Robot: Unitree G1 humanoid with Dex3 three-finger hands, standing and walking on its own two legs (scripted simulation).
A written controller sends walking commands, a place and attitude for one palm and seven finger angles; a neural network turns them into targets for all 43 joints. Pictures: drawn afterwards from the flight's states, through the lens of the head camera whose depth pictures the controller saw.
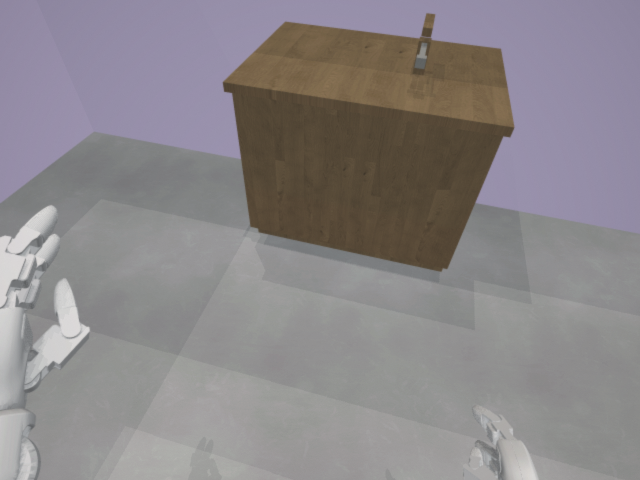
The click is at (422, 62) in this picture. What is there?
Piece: tap's lever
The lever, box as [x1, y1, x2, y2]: [414, 54, 426, 68]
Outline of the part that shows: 417,54 414,67 423,68 426,56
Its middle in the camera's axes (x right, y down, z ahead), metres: +0.28 -0.50 +1.08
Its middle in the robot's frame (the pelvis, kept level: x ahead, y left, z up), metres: +1.16 -0.21 +0.05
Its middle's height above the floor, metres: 0.82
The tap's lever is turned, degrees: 0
